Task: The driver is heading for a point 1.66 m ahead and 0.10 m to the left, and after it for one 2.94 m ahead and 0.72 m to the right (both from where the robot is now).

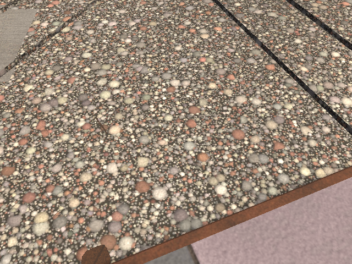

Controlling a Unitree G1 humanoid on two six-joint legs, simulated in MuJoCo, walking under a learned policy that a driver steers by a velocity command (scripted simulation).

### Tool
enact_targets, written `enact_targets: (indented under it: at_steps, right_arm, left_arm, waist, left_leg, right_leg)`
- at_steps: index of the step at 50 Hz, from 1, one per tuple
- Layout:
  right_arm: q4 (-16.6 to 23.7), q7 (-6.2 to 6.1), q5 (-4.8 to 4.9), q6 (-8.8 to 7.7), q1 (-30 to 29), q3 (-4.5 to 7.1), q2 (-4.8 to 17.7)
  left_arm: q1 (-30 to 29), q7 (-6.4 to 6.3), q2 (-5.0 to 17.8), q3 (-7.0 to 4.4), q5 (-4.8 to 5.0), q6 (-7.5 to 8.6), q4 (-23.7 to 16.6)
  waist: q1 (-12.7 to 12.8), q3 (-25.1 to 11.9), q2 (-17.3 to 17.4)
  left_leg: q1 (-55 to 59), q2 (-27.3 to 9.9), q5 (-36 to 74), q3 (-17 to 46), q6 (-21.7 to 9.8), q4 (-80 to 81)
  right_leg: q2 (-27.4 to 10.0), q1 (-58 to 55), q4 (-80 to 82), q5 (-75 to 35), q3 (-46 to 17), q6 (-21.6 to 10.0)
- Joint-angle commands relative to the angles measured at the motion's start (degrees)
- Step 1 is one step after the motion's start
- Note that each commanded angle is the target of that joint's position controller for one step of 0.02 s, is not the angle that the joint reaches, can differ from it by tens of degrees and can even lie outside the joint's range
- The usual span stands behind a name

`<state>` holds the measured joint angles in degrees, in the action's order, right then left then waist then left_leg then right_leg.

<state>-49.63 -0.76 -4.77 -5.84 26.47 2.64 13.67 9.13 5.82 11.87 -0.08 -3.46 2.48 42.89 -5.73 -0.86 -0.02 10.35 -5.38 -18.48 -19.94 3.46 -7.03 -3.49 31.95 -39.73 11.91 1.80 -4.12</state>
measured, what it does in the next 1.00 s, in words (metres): walks ahead: right foot, then left foot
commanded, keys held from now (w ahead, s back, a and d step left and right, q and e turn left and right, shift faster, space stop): w+e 0.04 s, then w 0.78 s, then w+q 0.18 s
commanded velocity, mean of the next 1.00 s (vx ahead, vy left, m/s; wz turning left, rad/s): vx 0.48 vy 0.00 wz -0.13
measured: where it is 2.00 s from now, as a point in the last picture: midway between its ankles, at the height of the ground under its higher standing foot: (185, 152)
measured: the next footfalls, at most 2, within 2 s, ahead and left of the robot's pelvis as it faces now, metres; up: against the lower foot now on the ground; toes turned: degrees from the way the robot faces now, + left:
right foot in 0.06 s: +0.16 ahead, -0.14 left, +0.00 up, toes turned -4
left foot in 0.52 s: +0.47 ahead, -0.02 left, +0.00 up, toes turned -7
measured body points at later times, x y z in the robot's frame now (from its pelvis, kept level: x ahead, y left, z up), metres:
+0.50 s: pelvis +0.28 -0.08 +0.00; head +0.30 -0.08 +0.45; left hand +0.26 +0.15 -0.14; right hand +0.49 -0.31 -0.08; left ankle +0.45 +0.00 -0.70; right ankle +0.12 -0.14 -0.73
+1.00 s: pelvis +0.56 -0.15 -0.02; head +0.56 -0.15 +0.43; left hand +0.77 +0.05 -0.11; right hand +0.48 -0.36 -0.16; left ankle +0.44 -0.02 -0.72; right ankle +0.59 -0.27 -0.73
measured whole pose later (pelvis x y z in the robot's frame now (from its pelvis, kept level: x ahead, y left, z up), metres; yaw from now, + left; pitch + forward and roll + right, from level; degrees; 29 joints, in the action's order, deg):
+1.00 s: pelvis +0.56 -0.15 -0.02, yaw -5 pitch +2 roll +1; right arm -55.6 4.0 -4.6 -7.3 28.1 0.3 10.1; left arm 6.9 1.8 11.9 0.0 -5.3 4.7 42.7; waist -4.7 -2.5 -0.4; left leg -8.5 1.7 -29.3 1.3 -4.1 -38.0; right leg -2.4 28.1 -44.9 11.9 2.3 -2.6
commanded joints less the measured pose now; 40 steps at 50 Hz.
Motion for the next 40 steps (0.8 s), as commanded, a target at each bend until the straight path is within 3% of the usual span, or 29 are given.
enact_targets:
  at_steps: [1,2,3,4,5,6,7,8,9,11,15,17,19,21,23,25,26,27,28,29,30,31,32,33,34,35,37,38,40]
  right_arm:
    - [3.28,-0.33,-0.09,-0.17,-6.18,2.36,11.74]
    - [2.71,-0.12,-0.52,-0.12,-5.8,2.11,12.17]
    - [1.56,0.62,-2.19,-0.31,-3.28,1.1,9.54]
    - [4.1,2.18,-4.1,-0.94,1.59,-1.91,1.19]
    - [3.31,4.78,-2.14,-1.38,0.16,-2.28,1.53]
    - [5.72,5.31,0.85,-1.76,-11.63,-1.56,2.85]
    - [6.34,4.19,1.18,-2.26,-15.67,-0.93,5.39]
    - [6.14,3.04,-0.1,-2.05,-13.46,-0.24,7.27]
    - [5.75,2.61,-0.58,-1.67,-12.59,-0.64,5.42]
    - [5.04,2.88,0.14,-0.08,-11.14,-1.57,1.96]
    - [6.16,3.56,1.06,0.65,-18.19,-1.9,2.08]
    - [7.52,3.91,0.97,1.0,-23.68,-2.35,0.99]
    - [8.84,4.36,1.07,1.44,-27.61,-2.07,1.69]
    - [9.81,4.5,0.99,1.52,-30.41,-1.65,3.1]
    - [10.32,4.04,0.2,0.67,-30.21,-0.97,4.59]
    - [9.44,2.97,1.19,0.32,-26.5,0.11,7.02]
    - [7.85,2.11,3.48,0.22,-22.53,0.41,8.22]
    - [4.49,1.59,4.31,-0.17,-10.32,0.63,9.4]
    - [1.41,1.7,3.42,-0.33,1.93,0.94,12.16]
    - [-2.22,2.51,2.01,-0.32,13.27,0.48,9.78]
    - [-2.96,1.97,0.54,-1.3,9.65,1.3,9.44]
    - [-1.32,2.32,0.87,-1.76,-2.18,0.81,7.98]
    - [0.57,1.99,1.26,-1.35,-10.09,-0.98,2.59]
    - [0.86,1.73,1.53,-1.39,-12.64,-2.14,-0.72]
    - [1.5,1.52,1.69,-1.65,-15.58,-2.68,-2.24]
    - [1.3,1.37,2.15,-2.26,-15.37,-2.16,-0.86]
    - [-0.86,1.46,1.64,-3.25,-10.13,-0.88,2.71]
    - [-1.71,1.85,1.14,-3.38,-7.55,-0.43,4.09]
    - [-4.14,2.93,0.51,-3.25,-2.59,-0.2,4.65]
  left_arm:
    - [-0.7,-0.42,6.09,-2.27,1.2,1.85,-3.61]
    - [2.6,-0.82,8.49,-3.55,2.04,2.6,-2.81]
    - [9.9,-2.1,12.87,-5.87,1.99,3.45,-0.59]
    - [24.06,-4.4,16.62,-7.1,1.6,3.04,2.49]
    - [33.08,-4.64,16.02,-6.22,-0.16,2.76,5.23]
    - [31.54,-4.65,15.89,-6.98,-1.13,4.28,6.81]
    - [25.79,-4.19,14.07,-6.81,1.06,4.95,6.63]
    - [21.45,-3.91,9.68,-5.17,2.4,5.16,6.18]
    - [17.19,-3.46,5.64,-3.56,2.46,5.45,5.99]
    - [10.76,-2.92,2.61,-1.97,1.77,4.89,3.93]
    - [12.51,-2.65,5.63,-2.12,-1.12,5.79,4.51]
    - [16.29,-1.69,6.45,-2.25,-0.89,5.37,6.26]
    - [19.66,-0.75,8.07,-2.68,-0.68,4.5,7.39]
    - [21.73,0.09,7.93,-2.69,-1.24,3.77,8.8]
    - [21.13,-0.12,7.92,-2.63,-2.16,3.66,8.44]
    - [18.77,-0.78,10.26,-3.28,-1.93,3.96,7.85]
    - [17.02,-0.79,11.79,-3.77,-0.53,4.23,9.07]
    - [18.19,-0.55,10.21,-3.17,-1.46,4.24,9.33]
    - [29.59,-0.83,2.13,-0.83,-3.0,4.49,10.18]
    - [27.83,-0.05,2.75,-0.72,-1.59,4.8,9.08]
    - [14.71,-0.2,5.84,-2.09,0.23,4.43,4.96]
    - [9.15,-1.89,6.29,-1.86,0.14,3.97,3.42]
    - [12.04,-2.93,6.43,-1.44,-1.67,3.27,4.95]
    - [11.6,-3.31,4.71,-0.61,-3.11,2.57,4.66]
    - [10.82,-3.34,2.09,0.18,-3.55,1.84,4.59]
    - [9.94,-3.34,1.96,0.12,-2.63,1.33,3.98]
    - [7.94,-3.31,3.24,-0.11,-1.5,1.2,3.32]
    - [5.53,-3.22,3.48,-0.2,-1.62,1.14,2.57]
    - [3.15,-2.56,2.08,0.21,-1.53,0.37,2.2]
  waist:
    - [6.92,4.74,6.69]
    - [9.24,2.27,6.47]
    - [11.76,-2.8,3.5]
    - [12.91,-18.32,-8.69]
    - [15.94,-21.43,-4.22]
    - [17.92,-4.14,-2.09]
    - [16.14,1.99,-5.79]
    - [12.11,0.38,-7.01]
    - [8.38,2.42,-6.75]
    - [3.67,2.68,-4.97]
    - [5.43,2.7,-2.9]
    - [7.4,2.44,-2.47]
    - [8.59,2.24,-3.18]
    - [8.8,3.31,-3.57]
    - [7.3,2.83,-3.58]
    - [4.16,1.79,-3.74]
    - [1.55,1.3,-2.71]
    - [-0.97,-7.59,-1.29]
    - [1.06,-22.22,11.71]
    - [-4.32,-26.05,12.67]
    - [-5.01,-8.08,4.17]
    - [-0.68,1.92,0.81]
    - [3.05,-1.7,-2.78]
    - [5.21,-0.44,-0.9]
    - [7.11,0.54,-0.7]
    - [7.18,0.07,0.41]
    - [5.36,0.03,1.15]
    - [4.35,0.51,-0.42]
    - [3.53,1.29,1.23]
  left_leg:
    - [-3.42,-15.37,35.66,3.29,-14.41,-5.77]
    - [-7.58,-13.49,42.15,1.42,-13.18,-12.68]
    - [-15.69,-9.62,42.05,-0.97,-9.72,-25.82]
    - [-37.54,-3.05,15.25,1.54,-4.26,-45.79]
    - [-48.52,4.35,-12.27,13.26,-3.62,-58.37]
    - [-61.3,3.65,-8.9,22.59,-5.23,-64.18]
    - [-61.83,0.45,-5.26,23.66,-5.46,-68.37]
    - [-56.27,-1.34,-2.65,24.55,-6.32,-67.64]
    - [-51.81,-2.94,0.5,24.49,-7.14,-66.14]
    - [-45.47,-3.05,3.59,23.68,-7.78,-63.83]
    - [-48.84,-1.96,18.66,21.31,-5.98,-47.45]
    - [-46.39,-0.06,26.27,19.44,-4.77,-37.55]
    - [-42.89,2.8,27.74,17.61,-3.99,-33.32]
    - [-42.62,3.91,26.43,17.9,-4.65,-32.25]
    - [-38.01,5.9,22.28,16.19,-6.18,-35.12]
    - [-30.25,8.79,15.53,13.8,-7.67,-32.87]
    - [-27.0,8.42,17.1,15.81,-8.99,-22.19]
    - [-10.8,5.45,22.57,20.14,-13.24,-26.1]
    - [15.69,-7.6,42.38,36.53,-28.09,-30.01]
    - [27.52,-17.29,23.54,61.58,-35.81,-18.74]
    - [13.18,-15.89,6.76,60.02,-26.87,-12.98]
    - [-3.03,-14.26,6.65,51.08,-23.86,-11.02]
    - [-13.64,-12.86,11.23,45.71,-24.0,-8.02]
    - [-21.17,-10.86,13.51,41.78,-23.56,-5.09]
    - [-27.56,-8.62,12.87,37.74,-22.16,-3.29]
    - [-28.98,-6.43,12.35,34.18,-21.8,-2.32]
    - [-27.22,-4.69,16.37,30.07,-21.41,-1.51]
    - [-25.72,-4.58,20.32,29.12,-21.34,-1.85]
    - [-26.38,-3.68,23.01,26.36,-20.23,-3.48]
  right_leg:
    - [4.49,-4.06,5.48,-3.56,3.29,-2.22]
    - [7.96,-13.93,7.23,-7.83,4.68,-3.74]
    - [9.44,-28.8,5.6,-9.49,2.13,-6.19]
    - [-0.97,-59.7,4.58,-12.28,-18.34,-16.43]
    - [-11.72,-66.14,17.87,-7.84,-42.55,-20.09]
    - [-11.82,-57.43,22.15,-4.92,-39.54,-14.3]
    - [-10.34,-45.28,22.84,-1.22,-32.29,-13.01]
    - [-8.93,-36.75,23.18,-1.05,-27.83,-12.85]
    - [-8.51,-26.67,23.77,-4.12,-24.07,-11.85]
    - [-7.53,-14.41,27.86,-6.13,-20.11,-11.26]
    - [-5.33,-13.69,30.17,-13.87,-14.03,-11.45]
    - [-3.61,-14.31,28.89,-20.3,-10.76,-10.61]
    - [-3.38,-14.92,27.67,-23.02,-10.14,-10.2]
    - [-4.94,-17.49,26.51,-23.11,-11.21,-9.81]
    - [-5.39,-18.45,23.92,-27.42,-11.09,-8.46]
    - [-5.35,-20.62,17.56,-43.9,-9.9,-6.12]
    - [-4.74,-24.05,11.57,-49.48,-9.51,-3.9]
    - [-2.65,-21.26,-1.76,-49.43,-9.31,-1.01]
    - [4.76,-6.87,-23.83,-14.88,-8.8,4.27]
    - [12.59,14.32,-44.87,24.91,-9.5,7.55]
    - [8.12,24.19,-48.05,17.44,-13.74,3.35]
    - [4.05,24.36,-47.01,11.58,-12.17,2.36]
    - [0.44,15.44,-40.88,5.8,-12.68,1.39]
    - [-1.83,10.09,-36.07,3.47,-12.3,1.02]
    - [-3.61,5.7,-30.48,3.49,-11.01,0.93]
    - [-3.12,4.22,-27.36,6.1,-9.0,1.75]
    - [-2.94,5.33,-20.07,0.16,-5.98,3.62]
    - [-2.76,6.42,-14.34,-4.45,-4.95,4.7]
    - [-2.59,4.36,-8.64,-12.47,-3.0,4.56]
Velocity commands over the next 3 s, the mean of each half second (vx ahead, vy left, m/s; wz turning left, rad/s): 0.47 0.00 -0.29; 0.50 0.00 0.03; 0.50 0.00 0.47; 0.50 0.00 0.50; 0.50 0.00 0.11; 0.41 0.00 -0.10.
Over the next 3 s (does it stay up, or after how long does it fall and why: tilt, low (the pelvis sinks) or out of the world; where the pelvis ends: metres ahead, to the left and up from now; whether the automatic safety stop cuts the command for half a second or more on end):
stays up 1.53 0.06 -0.14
